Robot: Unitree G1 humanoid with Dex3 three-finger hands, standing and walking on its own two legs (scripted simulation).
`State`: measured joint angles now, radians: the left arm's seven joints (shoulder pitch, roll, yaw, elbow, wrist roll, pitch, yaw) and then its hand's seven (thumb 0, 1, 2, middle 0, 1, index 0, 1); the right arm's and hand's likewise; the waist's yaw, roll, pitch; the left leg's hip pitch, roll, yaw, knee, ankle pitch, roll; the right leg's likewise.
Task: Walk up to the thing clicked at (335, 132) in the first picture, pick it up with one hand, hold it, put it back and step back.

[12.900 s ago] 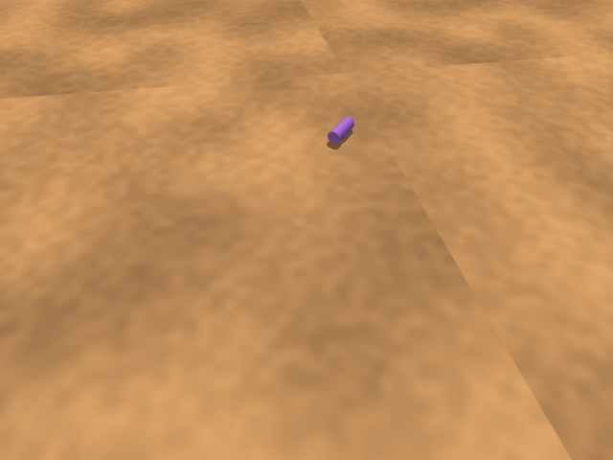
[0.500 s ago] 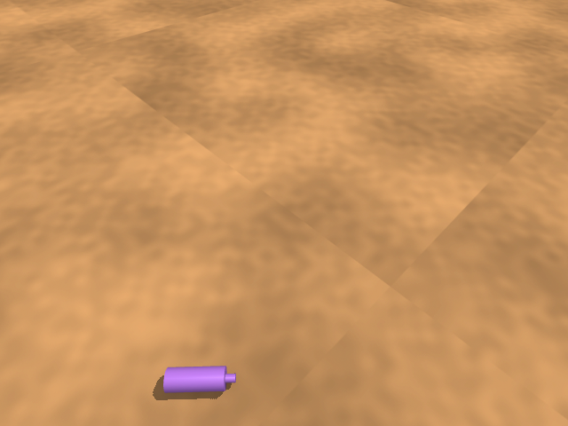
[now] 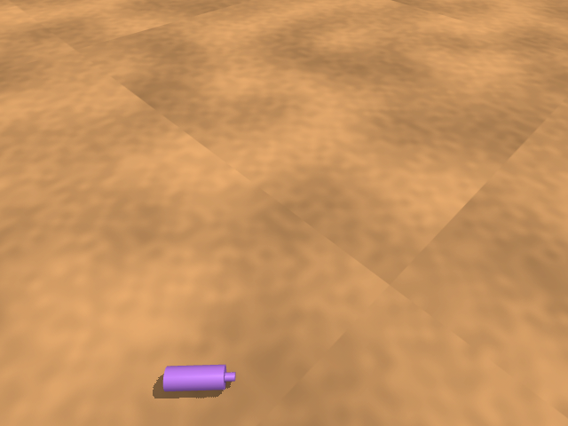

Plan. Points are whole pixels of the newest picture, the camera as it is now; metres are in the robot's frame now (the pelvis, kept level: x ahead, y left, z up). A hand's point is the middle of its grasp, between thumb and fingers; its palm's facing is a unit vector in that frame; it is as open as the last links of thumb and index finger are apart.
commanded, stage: stand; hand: left
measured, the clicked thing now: (200, 377) +0.45 +0.26 -0.75
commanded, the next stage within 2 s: walk up in 0.02 s
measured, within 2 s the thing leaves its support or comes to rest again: neither
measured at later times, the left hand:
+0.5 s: hand out of the picture +0.10 +0.29 -0.16, palm faces -0.04 -0.91 -0.40, open 7.4 cm
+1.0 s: hand out of the picture +0.09 +0.29 -0.16, palm faces -0.05 -0.91 -0.41, open 7.4 cm
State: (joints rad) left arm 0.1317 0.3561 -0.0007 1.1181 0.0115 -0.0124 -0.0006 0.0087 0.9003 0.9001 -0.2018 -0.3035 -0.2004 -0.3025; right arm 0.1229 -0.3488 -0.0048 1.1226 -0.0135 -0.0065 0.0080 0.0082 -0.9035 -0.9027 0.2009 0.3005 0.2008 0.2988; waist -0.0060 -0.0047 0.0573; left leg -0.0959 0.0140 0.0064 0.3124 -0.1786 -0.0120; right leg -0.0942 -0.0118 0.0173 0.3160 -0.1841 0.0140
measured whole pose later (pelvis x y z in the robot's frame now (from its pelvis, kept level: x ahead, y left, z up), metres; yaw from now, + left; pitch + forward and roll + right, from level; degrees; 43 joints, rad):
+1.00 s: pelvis +0.02 +0.02 -0.01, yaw -2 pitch -3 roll +1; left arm 0.15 0.38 0.01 1.08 0.02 -0.03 0.03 0.01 0.90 0.90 -0.20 -0.30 -0.20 -0.30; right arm 0.11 -0.37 -0.06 1.03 -0.02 0.04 0.03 0.01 -0.90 -0.90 0.20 0.30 0.20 0.30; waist 0.00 0.00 0.08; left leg -0.09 -0.01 0.05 0.41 -0.26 0.02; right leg -0.11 -0.04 0.06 0.44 -0.27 0.04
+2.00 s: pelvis -0.01 +0.00 +0.00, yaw -1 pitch -3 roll +0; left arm 0.13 0.35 0.00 1.11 0.01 -0.01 0.00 0.01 0.90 0.90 -0.20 -0.30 -0.20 -0.30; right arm 0.12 -0.35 -0.02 1.13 -0.01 -0.01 0.01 0.01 -0.90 -0.90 0.20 0.30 0.20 0.30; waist -0.02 0.00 0.07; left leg -0.09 0.02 0.03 0.31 -0.17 -0.01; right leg -0.10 -0.01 0.04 0.31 -0.17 0.02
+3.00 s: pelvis +0.00 +0.00 +0.00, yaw -1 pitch -2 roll +0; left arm 0.12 0.36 -0.01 1.12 0.01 -0.01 0.00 0.01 0.90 0.90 -0.20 -0.30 -0.20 -0.30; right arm 0.12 -0.35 -0.01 1.12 -0.01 -0.01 0.01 0.01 -0.90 -0.90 0.20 0.30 0.20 0.30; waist -0.01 0.00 0.06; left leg -0.10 0.02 0.02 0.32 -0.18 -0.01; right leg -0.10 -0.01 0.03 0.32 -0.18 0.02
